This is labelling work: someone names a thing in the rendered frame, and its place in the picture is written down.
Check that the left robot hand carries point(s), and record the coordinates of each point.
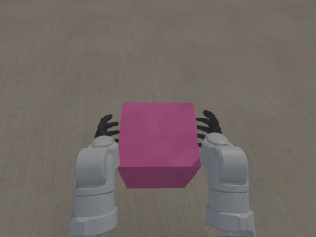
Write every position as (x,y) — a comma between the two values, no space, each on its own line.
(103,126)

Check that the robot left forearm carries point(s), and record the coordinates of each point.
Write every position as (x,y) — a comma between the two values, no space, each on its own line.
(94,211)

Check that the carton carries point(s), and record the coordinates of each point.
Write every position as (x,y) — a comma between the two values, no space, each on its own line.
(158,144)

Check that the right robot hand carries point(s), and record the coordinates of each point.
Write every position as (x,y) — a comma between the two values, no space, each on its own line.
(212,122)

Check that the robot right forearm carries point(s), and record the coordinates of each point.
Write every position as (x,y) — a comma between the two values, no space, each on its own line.
(228,181)

